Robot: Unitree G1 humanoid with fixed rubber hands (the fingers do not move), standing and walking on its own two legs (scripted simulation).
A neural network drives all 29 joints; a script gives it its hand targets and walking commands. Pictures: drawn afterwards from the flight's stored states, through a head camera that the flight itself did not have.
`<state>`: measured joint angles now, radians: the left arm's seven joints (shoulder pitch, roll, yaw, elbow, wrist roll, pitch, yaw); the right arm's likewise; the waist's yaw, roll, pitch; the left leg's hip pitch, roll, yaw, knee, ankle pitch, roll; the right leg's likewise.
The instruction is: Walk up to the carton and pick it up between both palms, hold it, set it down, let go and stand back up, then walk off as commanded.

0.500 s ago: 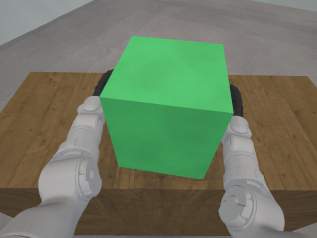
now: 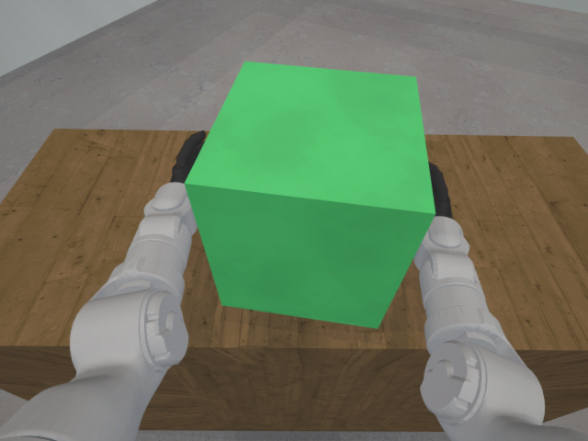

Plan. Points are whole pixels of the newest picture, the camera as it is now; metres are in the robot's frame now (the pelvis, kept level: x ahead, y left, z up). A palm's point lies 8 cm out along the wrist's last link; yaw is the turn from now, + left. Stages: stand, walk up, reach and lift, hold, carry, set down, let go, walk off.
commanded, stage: set down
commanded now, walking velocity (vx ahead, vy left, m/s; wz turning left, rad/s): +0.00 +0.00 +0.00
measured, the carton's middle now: (312, 198) +0.45 -0.03 +0.07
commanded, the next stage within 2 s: none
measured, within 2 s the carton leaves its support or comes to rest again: neither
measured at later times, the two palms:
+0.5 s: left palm (147, 196) +0.43 +0.21 +0.10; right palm (451, 226) +0.38 -0.22 +0.08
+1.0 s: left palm (140, 236) +0.38 +0.22 +0.07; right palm (459, 259) +0.33 -0.22 +0.07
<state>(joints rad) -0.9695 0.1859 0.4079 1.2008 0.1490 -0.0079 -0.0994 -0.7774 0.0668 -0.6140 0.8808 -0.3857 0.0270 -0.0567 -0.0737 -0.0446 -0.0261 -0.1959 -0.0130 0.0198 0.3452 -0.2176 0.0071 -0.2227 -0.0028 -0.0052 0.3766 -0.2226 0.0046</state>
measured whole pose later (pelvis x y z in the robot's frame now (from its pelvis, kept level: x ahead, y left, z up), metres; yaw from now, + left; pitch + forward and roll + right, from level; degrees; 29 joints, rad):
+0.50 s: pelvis -0.03 +0.02 -0.01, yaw -1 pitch +15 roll -2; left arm -1.04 0.35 -0.12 1.39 -0.35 -0.13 -0.02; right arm -0.87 -0.22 -0.20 1.22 0.13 -0.07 -0.14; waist -0.07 0.00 -0.20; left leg -0.54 0.01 0.01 0.52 -0.24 0.01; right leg -0.49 0.02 -0.01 0.38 -0.15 0.01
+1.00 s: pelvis -0.05 +0.02 -0.01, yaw -1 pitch +13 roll -2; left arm -0.87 0.37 -0.13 1.28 -0.31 -0.11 -0.05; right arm -0.70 -0.23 -0.05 1.04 0.27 -0.07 -0.14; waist -0.07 0.00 -0.20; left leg -0.54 0.01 0.01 0.52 -0.21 0.02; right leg -0.49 0.02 -0.01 0.38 -0.12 0.01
